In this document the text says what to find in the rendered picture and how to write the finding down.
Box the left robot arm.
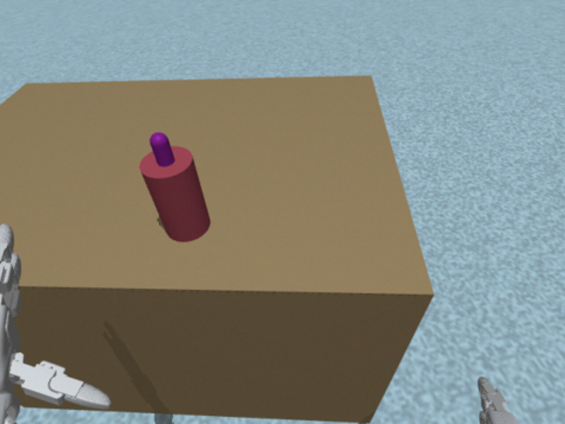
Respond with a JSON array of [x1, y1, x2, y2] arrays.
[[0, 390, 20, 424]]

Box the left robot hand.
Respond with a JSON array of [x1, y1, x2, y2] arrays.
[[0, 223, 111, 409]]

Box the bottle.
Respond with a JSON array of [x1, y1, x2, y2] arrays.
[[139, 132, 210, 242]]

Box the right robot hand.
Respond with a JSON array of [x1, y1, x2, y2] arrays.
[[478, 376, 518, 424]]

